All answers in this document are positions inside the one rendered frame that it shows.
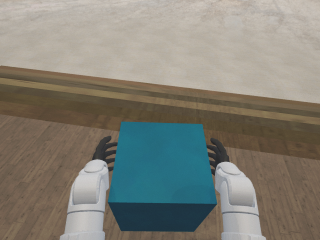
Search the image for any carton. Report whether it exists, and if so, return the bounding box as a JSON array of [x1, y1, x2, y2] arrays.
[[108, 121, 217, 232]]

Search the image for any robot right forearm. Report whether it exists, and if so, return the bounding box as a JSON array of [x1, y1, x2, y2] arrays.
[[215, 162, 266, 240]]

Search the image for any right robot hand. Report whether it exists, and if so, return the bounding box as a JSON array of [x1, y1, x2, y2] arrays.
[[206, 138, 230, 176]]

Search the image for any robot left forearm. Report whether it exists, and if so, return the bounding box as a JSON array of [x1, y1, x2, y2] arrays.
[[59, 159, 109, 240]]

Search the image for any left robot hand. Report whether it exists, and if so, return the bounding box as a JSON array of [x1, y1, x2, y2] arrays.
[[92, 136, 118, 172]]

